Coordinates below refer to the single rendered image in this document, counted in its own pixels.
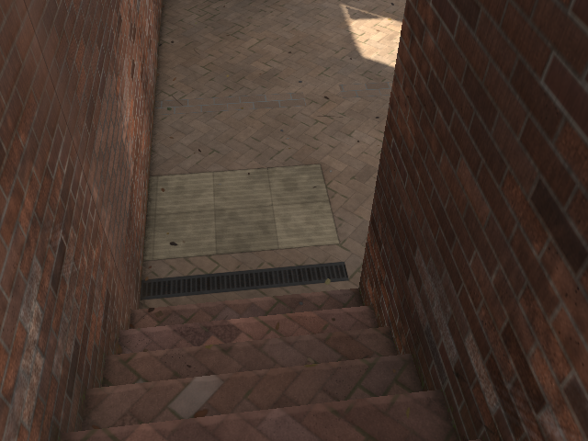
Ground stairs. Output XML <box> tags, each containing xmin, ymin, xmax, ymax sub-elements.
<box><xmin>61</xmin><ymin>288</ymin><xmax>481</xmax><ymax>441</ymax></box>

